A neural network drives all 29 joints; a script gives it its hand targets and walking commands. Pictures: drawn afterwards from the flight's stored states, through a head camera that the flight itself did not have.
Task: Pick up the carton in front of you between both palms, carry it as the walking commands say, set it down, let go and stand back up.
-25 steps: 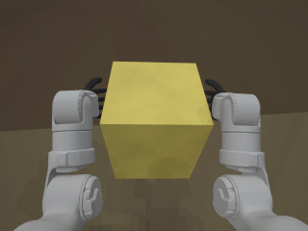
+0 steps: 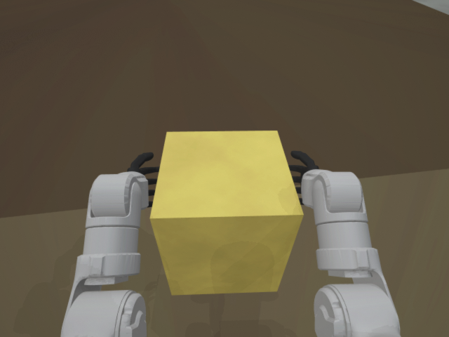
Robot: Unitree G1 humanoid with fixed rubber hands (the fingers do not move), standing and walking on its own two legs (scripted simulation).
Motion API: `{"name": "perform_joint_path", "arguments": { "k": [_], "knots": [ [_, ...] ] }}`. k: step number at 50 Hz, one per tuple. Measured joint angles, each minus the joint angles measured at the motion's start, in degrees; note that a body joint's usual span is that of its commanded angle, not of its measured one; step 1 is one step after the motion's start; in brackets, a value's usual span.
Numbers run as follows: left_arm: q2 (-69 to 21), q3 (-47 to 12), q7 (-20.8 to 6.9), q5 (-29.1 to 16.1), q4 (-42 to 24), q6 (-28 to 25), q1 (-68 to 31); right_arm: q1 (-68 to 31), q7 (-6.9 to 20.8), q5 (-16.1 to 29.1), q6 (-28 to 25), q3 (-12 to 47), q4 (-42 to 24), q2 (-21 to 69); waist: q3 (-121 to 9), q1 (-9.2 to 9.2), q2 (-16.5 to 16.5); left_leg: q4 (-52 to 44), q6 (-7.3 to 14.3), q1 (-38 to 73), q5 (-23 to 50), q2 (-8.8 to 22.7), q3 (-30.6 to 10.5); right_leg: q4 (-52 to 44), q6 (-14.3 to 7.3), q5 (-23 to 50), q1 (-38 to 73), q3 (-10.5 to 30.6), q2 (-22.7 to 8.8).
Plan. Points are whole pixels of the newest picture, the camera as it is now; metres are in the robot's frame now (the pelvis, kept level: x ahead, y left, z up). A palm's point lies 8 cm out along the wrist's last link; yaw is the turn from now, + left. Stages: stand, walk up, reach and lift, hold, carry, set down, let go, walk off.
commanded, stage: carry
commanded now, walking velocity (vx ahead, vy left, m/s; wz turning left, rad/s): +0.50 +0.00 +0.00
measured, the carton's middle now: (223, 214) +0.35 +0.00 +0.04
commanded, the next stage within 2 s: none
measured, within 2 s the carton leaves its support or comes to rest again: neither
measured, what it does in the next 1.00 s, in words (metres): climbs: left foot 0.06 m higher, then right foot 0.04 m higher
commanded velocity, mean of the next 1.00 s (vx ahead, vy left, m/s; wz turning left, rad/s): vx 0.50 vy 0.00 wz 0.00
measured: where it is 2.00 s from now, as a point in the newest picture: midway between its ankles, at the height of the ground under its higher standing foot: (214, 192)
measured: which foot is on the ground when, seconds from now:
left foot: down 0.00-0.30, up 0.32-0.52, down 0.54-1.00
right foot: down 0.00-0.56, up 0.58-0.96, down 0.98-1.00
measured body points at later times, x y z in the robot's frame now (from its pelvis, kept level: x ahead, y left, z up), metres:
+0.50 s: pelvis +0.10 -0.01 -0.01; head +0.10 -0.03 +0.44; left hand +0.47 +0.14 +0.15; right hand +0.49 -0.16 +0.16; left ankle +0.20 +0.07 -0.65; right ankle -0.09 -0.10 -0.73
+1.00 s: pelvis +0.37 -0.02 +0.06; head +0.38 -0.01 +0.51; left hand +0.76 +0.13 +0.23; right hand +0.76 -0.17 +0.24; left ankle +0.26 +0.04 -0.66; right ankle +0.50 -0.10 -0.64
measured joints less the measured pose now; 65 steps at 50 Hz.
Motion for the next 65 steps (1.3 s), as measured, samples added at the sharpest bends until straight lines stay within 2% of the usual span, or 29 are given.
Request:
{"name": "perform_joint_path", "arguments": {
  "k": [8,12,14,16,17,20,22,24,26,27,28,29,31,32,34,37,40,43,46,48,49,50,53,54,56,60,65],
  "knots": [
    [1.28,-0.34,0.85,-1.37,-2.28,2.58,-2.09,-2.13,-1.28,1.13,2.42,0.33,-2.23,-0.42,-1.23,-0.45,-0.47,2.52,0.17,2.21,-3.59,-0.21,0.83,5.14,0.02,-3.84,0.63,0.33,-0.88],
    [2.02,1.09,0.82,-2.03,-1.19,4.28,-4.03,-4.56,-2.09,1.66,4.45,0.55,-1.04,-0.71,-3.07,-1.97,2.06,1.38,0.07,3.69,-4.5,0.81,0.24,10.44,-1.46,-1.54,-1.19,-0.62,0.01],
    [1.64,1.62,0.79,-1.6,0.89,4.7,-5.94,-5.67,-2.24,2.33,5.65,0.47,-0.17,-1.84,-3.73,-2.54,3.63,2.13,-0.02,3.27,-4.17,1.79,-0.72,4.29,-1.89,-0.55,1.8,-1.69,1.54],
    [1.38,1.76,0.81,-0.67,3.1,5.13,-9.32,-7.44,-2.2,3.44,6.49,-0.16,0.49,-3.41,-3.83,-1.3,2.04,12.63,0.68,-2.02,-4.23,2.07,0.37,-5.4,-0.59,-1.98,6.25,-0.87,1.66],
    [1.19,1.91,0.83,-0.35,3.79,5.0,-10.34,-8.46,-2.15,3.72,6.49,-0.49,1.15,-4.02,-3.54,-0.63,1.65,20.04,0.92,-5.58,-7.49,2.33,0.2,-6.39,-0.02,-2.55,6.65,-0.54,1.84],
    [0.79,1.31,1.09,-0.49,3.41,5.32,-9.87,-10.23,-1.86,3.03,6.93,-2.16,2.83,-4.18,-2.66,1.7,0.75,35.26,1.67,-15.96,-15.79,1.91,0.11,-7.04,-1.57,-2.13,7.79,0.77,1.75],
    [1.04,1.16,1.3,-1.17,1.73,6.07,-9.05,-11.39,-1.82,2.12,7.47,-2.88,3.06,-3.63,-1.58,2.84,0.65,38.14,1.93,-22.56,-15.31,2.47,1.13,-9.32,-1.43,-2.0,9.91,1.46,1.54],
    [1.56,1.49,1.4,-1.85,0.01,6.59,-8.57,-12.19,-1.82,1.14,7.76,-3.18,2.5,-2.75,-0.17,2.99,0.42,32.58,2.37,-26.32,-10.17,2.64,2.67,-11.54,-1.06,-2.08,12.46,1.64,1.06],
    [2.12,2.74,1.4,-2.28,-1.46,6.88,-8.41,-12.81,-1.84,0.2,7.48,-3.0,2.02,-1.6,1.75,1.04,0.04,23.25,2.91,-25.27,-4.73,0.9,4.86,-8.82,-1.14,-3.04,13.63,0.51,-0.07],
    [2.25,3.74,1.3,-2.32,-2.21,6.86,-8.11,-12.84,-1.91,-0.12,7.16,-2.5,1.78,-1.03,2.77,-0.77,0.32,17.85,3.3,-22.53,-2.82,-0.56,5.72,-2.68,-1.46,-3.66,12.42,-0.43,-0.72],
    [2.47,4.84,1.02,-2.22,-2.94,6.76,-8.07,-12.87,-2.17,-0.14,6.82,-1.79,1.32,-0.55,4.11,-2.62,0.35,15.32,4.2,-20.42,2.03,-1.76,5.83,7.64,-2.29,-2.3,9.28,-0.34,-1.81],
    [2.67,5.79,0.65,-2.1,-3.68,6.51,-8.04,-12.76,-2.52,0.07,6.38,-0.95,0.65,-0.24,5.0,-4.65,0.72,15.43,5.61,-19.72,4.76,-2.36,5.73,21.03,-2.68,0.06,3.99,2.23,-1.32],
    [2.03,6.98,0.33,-1.16,-4.64,6.04,-8.45,-11.46,-3.22,1.3,5.74,0.18,-1.34,-0.39,6.81,-7.52,1.46,14.38,6.94,-17.47,4.49,-3.29,5.21,44.5,-3.71,3.18,-7.23,8.32,2.41],
    [1.31,7.55,0.28,-0.33,-5.14,6.17,-8.75,-10.74,-3.48,2.22,5.74,0.42,-2.33,-0.77,7.58,-8.44,1.8,12.53,7.03,-15.82,4.2,-3.73,4.83,51.94,-4.26,3.76,-12.31,9.44,3.6],
    [-0.05,8.68,0.19,1.22,-6.45,6.64,-9.48,-10.16,-4.06,3.96,5.98,0.56,-3.98,-1.51,8.67,-9.68,2.64,8.02,6.79,-12.67,4.58,-4.1,4.06,58.45,-5.13,3.68,-21.68,9.36,4.32],
    [-0.8,9.86,-0.26,2.62,-8.34,6.87,-10.76,-11.44,-4.64,5.12,5.85,0.22,-5.01,-1.97,9.44,-10.17,3.77,1.97,6.48,-8.26,5.4,-3.71,3.27,55.14,-5.65,2.12,-32.42,7.3,3.22],
    [-0.6,10.13,-0.82,3.19,-9.48,6.77,-11.63,-13.25,-4.7,4.73,5.46,-0.65,-5.04,-1.64,8.81,-9.48,3.99,-2.99,6.03,-3.79,5.16,-3.22,2.67,45.66,-5.13,3.61,-38.49,5.1,1.24],
    [-0.46,9.79,-1.11,3.51,-8.84,6.53,-11.66,-14.2,-4.16,3.36,5.33,-1.94,-3.9,-1.0,6.65,-8.15,3.97,-7.48,4.87,1.01,4.32,-2.49,1.6,32.2,-4.51,8.12,-39.02,3.31,0.17],
    [-0.16,8.62,-1.2,3.57,-6.57,6.34,-11.18,-14.25,-3.12,1.66,5.59,-2.67,-1.91,-0.77,3.67,-6.24,4.17,-10.54,3.47,5.84,2.38,-1.08,0.26,20.29,-4.8,11.26,-35.55,0.98,1.12],
    [0.03,7.27,-1.14,3.43,-4.41,6.06,-11.39,-14.17,-2.36,0.84,6.04,-3.09,-0.89,-1.27,2.14,-4.41,4.6,-8.92,2.48,7.97,-0.16,0.69,-0.4,12.99,-5.49,12.56,-30.73,-1.63,3.2],
    [-0.1,6.38,-0.95,3.38,-2.92,5.65,-11.73,-14.03,-1.87,0.59,6.17,-3.5,-0.39,-1.85,1.74,-3.14,4.82,-4.81,2.09,7.72,-1.48,1.92,-0.35,10.39,-5.76,15.02,-28.06,-2.51,4.29],
    [-0.43,5.18,-0.38,3.33,-1.49,5.03,-11.88,-13.72,-1.36,0.42,6.08,-3.99,0.14,-2.47,1.57,-1.69,5.05,2.38,1.74,5.72,1.11,3.28,-0.71,10.75,-5.68,15.25,-26.66,-3.23,4.86],
    [-0.92,3.04,0.97,2.46,0.48,4.68,-10.62,-12.71,0.13,-0.44,5.67,-5.33,2.32,-3.0,1.31,3.21,2.88,31.52,1.03,-5.7,3.76,0.58,-6.12,10.28,-5.71,11.39,-22.86,-2.6,5.31],
    [-0.67,2.51,1.38,1.58,0.25,4.96,-9.83,-12.58,0.32,-0.95,5.86,-5.64,2.59,-2.69,1.46,4.38,2.33,38.01,1.32,-9.39,4.14,-0.1,-6.8,8.88,-5.65,10.94,-21.26,-2.15,5.34],
    [0.03,1.45,2.69,-0.52,-0.75,5.68,-8.94,-12.62,0.24,-2.12,6.33,-6.11,2.09,-1.83,2.12,5.89,1.68,43.09,1.84,-15.6,5.2,-0.12,-7.16,5.8,-5.12,10.8,-17.99,-1.58,5.09],
    [0.95,1.24,4.04,-2.86,-2.09,6.25,-11.14,-13.57,0.32,-2.61,7.35,-7.63,-1.37,-1.5,3.26,6.88,1.45,37.59,1.4,-24.59,4.73,2.47,-6.49,1.48,-4.7,9.41,-12.73,-1.34,4.2],
    [0.61,2.43,3.6,-1.8,0.59,5.78,-14.19,-13.77,0.43,-2.86,7.71,-8.26,-2.2,-1.73,1.23,5.65,1.37,17.16,0.13,-26.39,5.87,4.91,-4.04,-1.98,-2.79,6.06,-6.97,-0.86,2.49]
  ]
}}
